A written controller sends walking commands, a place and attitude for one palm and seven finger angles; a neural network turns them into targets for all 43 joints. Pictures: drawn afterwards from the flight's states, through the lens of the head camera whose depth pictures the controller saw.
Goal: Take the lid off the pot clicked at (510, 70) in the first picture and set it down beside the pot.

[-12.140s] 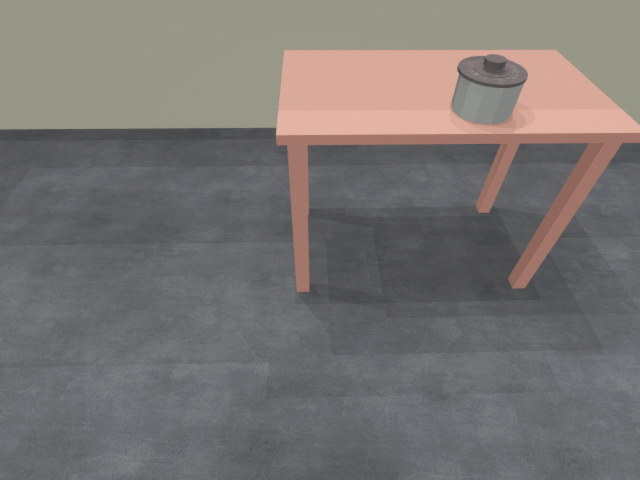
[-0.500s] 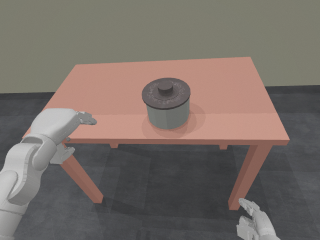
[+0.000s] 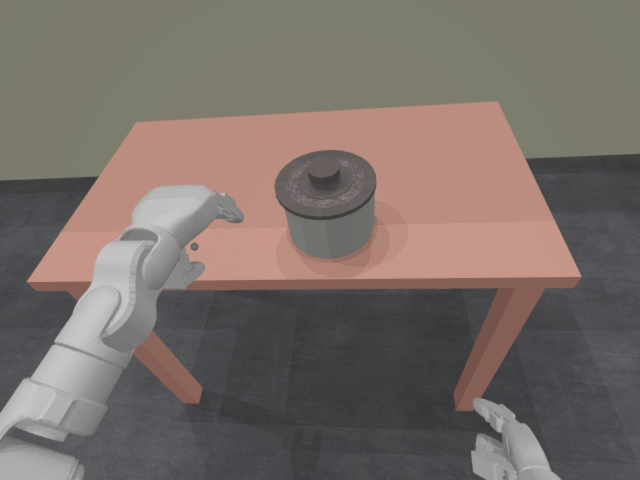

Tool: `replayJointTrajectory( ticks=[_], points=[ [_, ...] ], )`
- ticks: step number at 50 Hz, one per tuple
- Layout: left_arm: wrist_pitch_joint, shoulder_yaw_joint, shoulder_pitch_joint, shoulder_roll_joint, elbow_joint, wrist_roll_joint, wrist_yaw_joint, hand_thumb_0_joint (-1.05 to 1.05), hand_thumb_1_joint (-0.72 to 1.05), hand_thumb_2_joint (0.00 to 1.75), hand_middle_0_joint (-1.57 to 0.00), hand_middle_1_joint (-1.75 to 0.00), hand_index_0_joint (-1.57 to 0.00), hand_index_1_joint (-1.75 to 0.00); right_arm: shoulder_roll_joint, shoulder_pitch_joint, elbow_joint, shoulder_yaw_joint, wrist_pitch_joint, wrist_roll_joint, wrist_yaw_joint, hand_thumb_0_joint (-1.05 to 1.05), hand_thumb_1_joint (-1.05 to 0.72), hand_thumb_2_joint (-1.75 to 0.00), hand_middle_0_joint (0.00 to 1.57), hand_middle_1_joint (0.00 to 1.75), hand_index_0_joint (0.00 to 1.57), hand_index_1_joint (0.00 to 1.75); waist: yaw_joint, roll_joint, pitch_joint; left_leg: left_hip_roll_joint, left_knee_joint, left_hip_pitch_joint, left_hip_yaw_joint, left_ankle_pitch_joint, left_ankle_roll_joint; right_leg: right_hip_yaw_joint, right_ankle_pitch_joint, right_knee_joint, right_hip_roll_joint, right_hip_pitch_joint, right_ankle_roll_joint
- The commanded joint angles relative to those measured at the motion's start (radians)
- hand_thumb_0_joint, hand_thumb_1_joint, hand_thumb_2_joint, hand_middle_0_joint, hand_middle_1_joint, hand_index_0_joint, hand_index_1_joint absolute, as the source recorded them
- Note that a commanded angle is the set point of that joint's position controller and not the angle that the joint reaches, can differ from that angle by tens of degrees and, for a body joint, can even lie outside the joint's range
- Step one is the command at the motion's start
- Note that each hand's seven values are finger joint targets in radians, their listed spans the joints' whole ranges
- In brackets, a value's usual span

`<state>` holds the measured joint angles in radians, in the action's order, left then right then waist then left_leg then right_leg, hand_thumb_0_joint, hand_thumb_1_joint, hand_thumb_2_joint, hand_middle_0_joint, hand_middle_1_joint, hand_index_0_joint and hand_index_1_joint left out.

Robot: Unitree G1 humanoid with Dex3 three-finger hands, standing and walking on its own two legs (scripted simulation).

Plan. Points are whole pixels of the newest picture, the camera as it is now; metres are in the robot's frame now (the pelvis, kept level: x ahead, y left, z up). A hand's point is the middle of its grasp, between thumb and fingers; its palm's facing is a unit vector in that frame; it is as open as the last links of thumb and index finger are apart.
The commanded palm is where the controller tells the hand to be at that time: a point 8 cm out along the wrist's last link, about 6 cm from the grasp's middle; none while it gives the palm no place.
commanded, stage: move the open hand above the knob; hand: left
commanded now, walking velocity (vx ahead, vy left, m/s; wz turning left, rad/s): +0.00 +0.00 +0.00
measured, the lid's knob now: (323, 171) +0.56 +0.04 +0.08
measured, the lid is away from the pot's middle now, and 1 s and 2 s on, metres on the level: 0.00 0.00 0.00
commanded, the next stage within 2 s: lower the open fingers around the knob in 1.90 s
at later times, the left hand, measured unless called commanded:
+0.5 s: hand (243, 194) +0.43 +0.13 +0.15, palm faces -0.15 -0.09 -0.99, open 10.0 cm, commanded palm +0.41 +0.13 +0.21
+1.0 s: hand (295, 162) +0.48 +0.06 +0.16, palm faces -0.18 -0.05 -0.98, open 9.9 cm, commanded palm +0.48 +0.07 +0.21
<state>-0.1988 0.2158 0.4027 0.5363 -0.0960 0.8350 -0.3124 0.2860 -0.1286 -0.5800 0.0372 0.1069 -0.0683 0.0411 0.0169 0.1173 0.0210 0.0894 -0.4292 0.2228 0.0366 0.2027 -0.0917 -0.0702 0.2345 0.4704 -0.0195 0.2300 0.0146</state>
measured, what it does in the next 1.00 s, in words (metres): stands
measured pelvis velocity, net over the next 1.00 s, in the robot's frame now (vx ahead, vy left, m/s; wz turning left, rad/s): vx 0.02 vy -0.02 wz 0.00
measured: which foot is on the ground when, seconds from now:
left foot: down 0.00-1.00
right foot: down 0.00-1.00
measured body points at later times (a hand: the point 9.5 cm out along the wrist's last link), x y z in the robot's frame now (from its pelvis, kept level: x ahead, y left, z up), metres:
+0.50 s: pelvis +0.02 -0.02 +0.00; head +0.04 -0.07 +0.45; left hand +0.43 +0.13 +0.20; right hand +0.21 -0.25 -0.12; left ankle +0.02 +0.06 -0.74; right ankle +0.01 -0.11 -0.74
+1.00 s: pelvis +0.02 -0.02 +0.00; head +0.04 -0.06 +0.45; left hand +0.48 +0.06 +0.21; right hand +0.14 -0.27 -0.14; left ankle +0.02 +0.06 -0.74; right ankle +0.01 -0.11 -0.74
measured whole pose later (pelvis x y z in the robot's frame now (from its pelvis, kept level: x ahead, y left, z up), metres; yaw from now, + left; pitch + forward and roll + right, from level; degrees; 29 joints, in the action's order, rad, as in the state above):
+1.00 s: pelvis +0.02 -0.02 +0.00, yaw +0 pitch +4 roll +1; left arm -0.29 0.35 1.00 0.34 -0.75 0.84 -0.24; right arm 0.28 -0.16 -0.69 0.03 0.14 -0.09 0.01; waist -0.07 0.08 -0.04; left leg 0.07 -0.46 0.29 0.03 0.24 -0.06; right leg -0.07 0.28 0.52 0.00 0.31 0.04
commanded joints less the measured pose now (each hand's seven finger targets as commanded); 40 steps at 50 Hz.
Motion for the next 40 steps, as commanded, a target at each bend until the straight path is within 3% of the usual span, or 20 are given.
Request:
replayJointTrajectory(
  ticks=[1,3,4,8,11,13,15,17,18,21,23,24,26,28,30,33,36,38,39,40],
  points=[
    [-0.017,-0.264,0.568,0.360,0.115,0.046,0.071,0.00,-0.31,1.49,-0.85,-0.08,-0.85,-0.08,0.102,0.117,0.127,-0.033,-0.055,0.005,-0.015,0.00,-0.90,-0.90,0.20,0.30,0.20,0.30,0.014,-0.059,-0.374,-0.057,0.038,-0.128,-0.135,-0.278,0.056,0.048,-0.202,-0.023,0.020,-0.115,0.036],
    [-0.032,-0.245,0.495,0.305,-0.005,0.029,0.072,0.00,-0.31,1.49,-0.85,-0.08,-0.85,-0.08,0.105,0.104,0.126,-0.034,-0.049,-0.004,-0.011,0.00,-0.90,-0.90,0.20,0.30,0.20,0.30,0.012,-0.103,-0.323,-0.055,0.036,-0.087,-0.115,-0.256,0.054,0.047,-0.203,-0.028,0.021,-0.102,0.035],
    [-0.036,-0.183,0.448,0.226,-0.048,0.015,0.063,0.00,-0.31,1.49,-0.85,-0.08,-0.85,-0.08,0.099,0.109,0.127,-0.029,-0.044,-0.006,-0.010,0.00,-0.90,-0.90,0.20,0.30,0.20,0.30,0.011,-0.129,-0.301,-0.052,0.038,-0.073,-0.102,-0.252,0.054,0.042,-0.207,-0.026,0.017,-0.093,0.030],
    [-0.048,-0.050,0.333,0.044,0.072,-0.024,0.033,0.00,-0.31,1.49,-0.85,-0.08,-0.85,-0.08,0.096,0.147,0.184,-0.048,-0.036,-0.015,0.024,0.00,-0.90,-0.90,0.20,0.30,0.20,0.30,0.000,-0.122,-0.356,-0.055,-0.001,-0.123,-0.095,-0.359,0.048,0.046,-0.301,-0.011,0.006,-0.091,0.023],
    [-0.066,-0.072,0.548,0.143,0.119,0.016,0.037,0.00,-0.31,1.49,-0.85,-0.08,-0.85,-0.08,0.107,0.138,0.162,-0.046,-0.015,-0.012,0.014,0.00,-0.90,-0.90,0.20,0.30,0.20,0.30,-0.028,-0.128,-0.354,-0.052,0.005,-0.120,-0.095,-0.322,0.040,0.049,-0.302,-0.024,0.009,-0.085,0.018],
    [-0.071,-0.193,0.734,0.319,0.138,0.046,0.059,0.00,-0.31,1.49,-0.85,-0.08,-0.85,-0.08,0.117,0.132,0.140,-0.042,-0.017,-0.009,-0.003,0.00,-0.90,-0.90,0.20,0.30,0.20,0.30,-0.024,-0.112,-0.369,-0.047,0.003,-0.102,-0.097,-0.268,0.033,0.065,-0.282,-0.021,0.010,-0.111,0.024],
    [-0.076,-0.152,0.835,0.281,0.102,0.060,0.070,0.00,-0.31,1.49,-0.85,-0.08,-0.85,-0.08,0.096,0.122,0.118,-0.037,-0.033,-0.008,-0.015,0.00,-0.90,-0.90,0.20,0.30,0.20,0.30,-0.024,-0.064,-0.426,-0.036,-0.003,-0.141,-0.111,-0.313,0.033,0.065,-0.308,-0.004,0.013,-0.119,0.029],
    [-0.094,-0.129,0.759,0.217,-0.010,0.043,0.078,0.00,-0.31,1.49,-0.85,-0.08,-0.85,-0.08,0.093,0.105,0.103,-0.035,-0.034,-0.012,-0.010,0.00,-0.90,-0.90,0.20,0.30,0.20,0.30,-0.015,-0.069,-0.432,-0.034,-0.007,-0.136,-0.113,-0.359,0.042,0.057,-0.341,0.007,0.015,-0.123,0.029],
    [-0.093,-0.172,0.679,0.236,-0.039,0.026,0.079,0.00,-0.31,1.49,-0.85,-0.08,-0.85,-0.08,0.098,0.105,0.110,-0.039,-0.037,-0.013,-0.003,0.00,-0.90,-0.90,0.20,0.30,0.20,0.30,-0.001,-0.094,-0.440,-0.036,-0.014,-0.116,-0.104,-0.363,0.040,0.062,-0.357,0.010,0.011,-0.145,0.030],
    [-0.104,-0.029,0.492,0.029,-0.135,-0.006,0.057,0.00,-0.31,1.49,-0.85,-0.08,-0.85,-0.08,0.091,0.121,0.123,-0.036,-0.020,-0.020,0.017,0.00,-0.90,-0.90,0.20,0.30,0.20,0.30,-0.009,-0.160,-0.388,-0.038,-0.021,-0.083,-0.078,-0.380,0.046,0.048,-0.402,0.016,0.002,-0.115,0.015],
    [-0.114,0.034,0.480,-0.046,-0.169,-0.004,0.041,0.00,-0.31,1.49,-0.85,-0.08,-0.85,-0.08,0.093,0.133,0.138,-0.043,-0.003,-0.027,0.027,0.00,-0.90,-0.90,0.20,0.30,0.20,0.30,-0.029,-0.217,-0.331,-0.041,-0.031,-0.045,-0.060,-0.330,0.039,0.049,-0.391,0.005,0.001,-0.083,0.014],
    [-0.118,0.064,0.561,-0.047,-0.141,0.006,0.035,0.00,-0.31,1.49,-0.85,-0.08,-0.85,-0.08,0.098,0.136,0.133,-0.040,0.011,-0.026,0.025,0.00,-0.90,-0.90,0.20,0.30,0.20,0.30,-0.041,-0.213,-0.327,-0.041,-0.021,-0.040,-0.053,-0.291,0.037,0.045,-0.367,-0.005,-0.001,-0.071,0.010],
    [-0.124,0.011,0.765,0.057,-0.079,0.035,0.047,0.00,-0.31,1.49,-0.85,-0.08,-0.85,-0.08,0.102,0.149,0.133,-0.042,0.022,-0.023,0.014,0.00,-0.90,-0.90,0.20,0.30,0.20,0.30,-0.046,-0.181,-0.355,-0.034,-0.018,-0.049,-0.062,-0.259,0.029,0.057,-0.346,-0.003,-0.002,-0.082,0.014],
    [-0.115,-0.099,0.980,0.231,0.030,0.051,0.067,0.00,-0.31,1.49,-0.85,-0.08,-0.85,-0.08,0.104,0.154,0.128,-0.038,0.011,-0.015,-0.001,0.00,-0.90,-0.90,0.20,0.30,0.20,0.30,-0.039,-0.117,-0.454,-0.028,-0.025,-0.084,-0.080,-0.270,0.022,0.078,-0.366,0.007,-0.006,-0.142,0.020],
    [-0.114,-0.109,1.063,0.242,-0.010,0.062,0.084,0.00,-0.31,1.49,-0.85,-0.08,-0.85,-0.08,0.083,0.119,0.102,-0.035,-0.012,-0.011,-0.013,0.00,-0.90,-0.90,0.20,0.30,0.20,0.30,-0.037,-0.073,-0.539,-0.020,-0.032,-0.136,-0.097,-0.330,0.020,0.080,-0.412,0.028,0.003,-0.169,0.023],
    [-0.132,-0.113,0.874,0.172,-0.265,0.032,0.094,0.00,-0.31,1.49,-0.85,-0.08,-0.85,-0.08,0.086,0.086,0.071,-0.033,-0.007,-0.015,-0.013,0.00,-0.90,-0.90,0.20,0.30,0.20,0.30,-0.029,-0.156,-0.467,-0.025,-0.033,-0.058,-0.081,-0.317,0.028,0.073,-0.417,0.021,0.001,-0.162,0.019],
    [-0.158,0.040,0.697,-0.043,-0.490,0.008,0.075,0.00,-0.31,1.49,-0.85,-0.08,-0.85,-0.08,0.092,0.089,0.069,-0.028,0.017,-0.029,-0.003,0.00,-0.90,-0.90,0.20,0.30,0.20,0.30,-0.044,-0.237,-0.291,-0.031,-0.009,0.041,-0.047,-0.200,0.040,0.052,-0.332,0.000,-0.005,-0.070,0.004],
    [-0.161,0.111,0.748,-0.121,-0.460,0.013,0.053,0.00,-0.31,1.49,-0.85,-0.08,-0.85,-0.08,0.095,0.100,0.087,-0.041,0.029,-0.030,0.004,0.00,-0.90,-0.90,0.20,0.30,0.20,0.30,-0.063,-0.240,-0.299,-0.030,-0.021,0.032,-0.042,-0.183,0.033,0.057,-0.317,-0.010,-0.009,-0.046,0.007],
    [-0.160,0.136,0.833,-0.121,-0.405,0.019,0.044,0.00,-0.31,1.49,-0.85,-0.08,-0.85,-0.08,0.098,0.110,0.093,-0.044,0.036,-0.027,0.003,0.00,-0.90,-0.90,0.20,0.30,0.20,0.30,-0.075,-0.219,-0.323,-0.027,-0.020,0.012,-0.040,-0.175,0.029,0.062,-0.317,-0.015,-0.011,-0.046,0.005],
    [-0.155,0.113,0.952,-0.068,-0.338,0.028,0.042,0.00,-0.31,1.49,-0.85,-0.08,-0.85,-0.08,0.098,0.114,0.095,-0.046,0.038,-0.026,-0.001,0.00,-0.90,-0.90,0.20,0.30,0.20,0.30,-0.080,-0.186,-0.384,-0.024,-0.020,-0.015,-0.050,-0.177,0.023,0.069,-0.313,-0.010,-0.011,-0.066,0.007]
  ],
)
